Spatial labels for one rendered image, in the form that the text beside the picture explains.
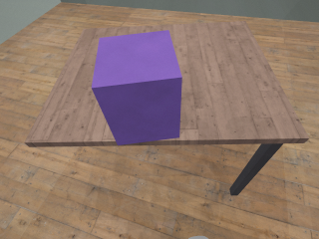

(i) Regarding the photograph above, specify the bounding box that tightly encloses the carton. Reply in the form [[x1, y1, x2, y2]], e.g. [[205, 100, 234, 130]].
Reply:
[[92, 30, 182, 145]]

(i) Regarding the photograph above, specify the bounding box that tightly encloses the table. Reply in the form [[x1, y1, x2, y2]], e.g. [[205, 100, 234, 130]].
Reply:
[[24, 21, 309, 196]]

